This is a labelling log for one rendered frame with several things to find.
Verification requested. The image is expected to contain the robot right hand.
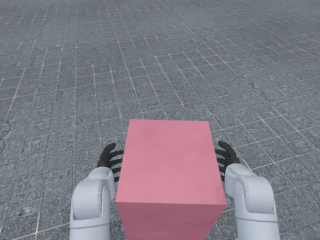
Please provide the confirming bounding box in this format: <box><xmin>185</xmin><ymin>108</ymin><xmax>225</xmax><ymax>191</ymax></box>
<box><xmin>214</xmin><ymin>141</ymin><xmax>240</xmax><ymax>182</ymax></box>

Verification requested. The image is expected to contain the robot left hand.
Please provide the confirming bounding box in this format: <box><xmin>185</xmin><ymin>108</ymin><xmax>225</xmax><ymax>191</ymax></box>
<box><xmin>97</xmin><ymin>143</ymin><xmax>124</xmax><ymax>182</ymax></box>

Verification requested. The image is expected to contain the robot right forearm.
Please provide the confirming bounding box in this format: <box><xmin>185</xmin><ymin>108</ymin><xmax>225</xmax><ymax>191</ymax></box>
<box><xmin>224</xmin><ymin>163</ymin><xmax>281</xmax><ymax>240</ymax></box>

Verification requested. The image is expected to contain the robot left forearm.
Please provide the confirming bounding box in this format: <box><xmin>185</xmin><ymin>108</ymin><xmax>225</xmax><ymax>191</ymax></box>
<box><xmin>69</xmin><ymin>166</ymin><xmax>116</xmax><ymax>240</ymax></box>

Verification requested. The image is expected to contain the carton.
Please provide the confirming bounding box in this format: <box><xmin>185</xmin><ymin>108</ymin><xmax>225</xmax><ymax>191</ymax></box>
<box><xmin>115</xmin><ymin>119</ymin><xmax>227</xmax><ymax>240</ymax></box>

